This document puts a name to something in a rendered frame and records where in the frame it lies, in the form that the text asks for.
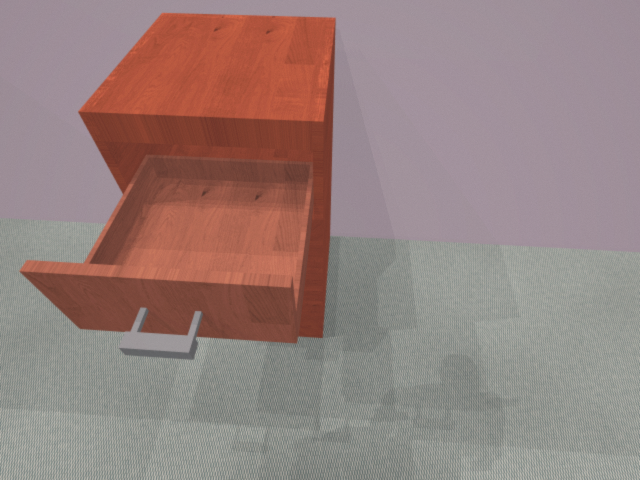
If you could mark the cabinet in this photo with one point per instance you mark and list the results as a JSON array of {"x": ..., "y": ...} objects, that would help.
[{"x": 228, "y": 86}]

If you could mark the handle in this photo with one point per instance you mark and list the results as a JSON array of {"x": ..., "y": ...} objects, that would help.
[{"x": 137, "y": 343}]

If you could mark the drawer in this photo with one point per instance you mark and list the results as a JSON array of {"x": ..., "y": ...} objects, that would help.
[{"x": 228, "y": 237}]

